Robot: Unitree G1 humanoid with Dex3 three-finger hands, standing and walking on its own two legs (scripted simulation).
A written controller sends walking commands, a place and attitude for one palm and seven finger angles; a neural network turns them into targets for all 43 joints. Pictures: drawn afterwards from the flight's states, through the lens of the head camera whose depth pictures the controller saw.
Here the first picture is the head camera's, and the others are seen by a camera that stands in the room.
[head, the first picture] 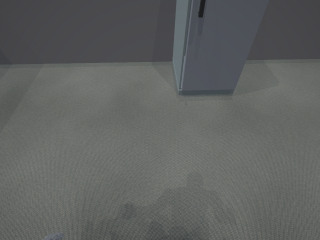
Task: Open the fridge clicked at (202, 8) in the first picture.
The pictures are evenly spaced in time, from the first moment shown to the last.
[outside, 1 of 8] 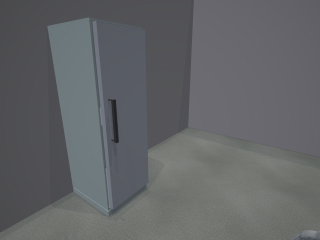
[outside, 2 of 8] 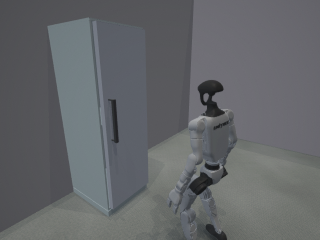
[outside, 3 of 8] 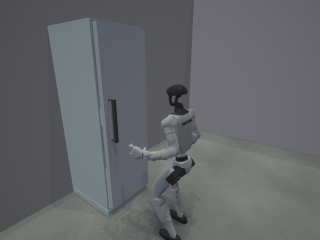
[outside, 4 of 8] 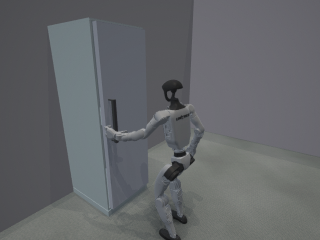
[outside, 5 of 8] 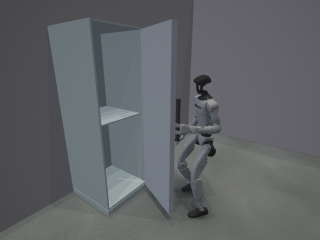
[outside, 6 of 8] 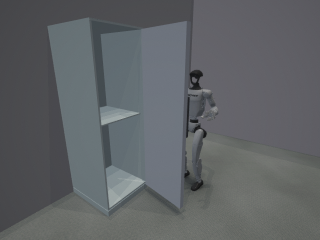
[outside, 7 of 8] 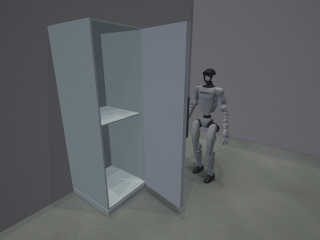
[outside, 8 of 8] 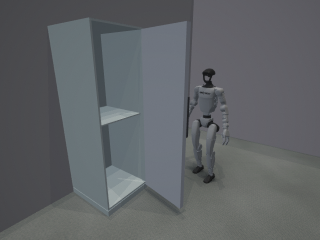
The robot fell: no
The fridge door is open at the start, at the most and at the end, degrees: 0 84 80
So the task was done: yes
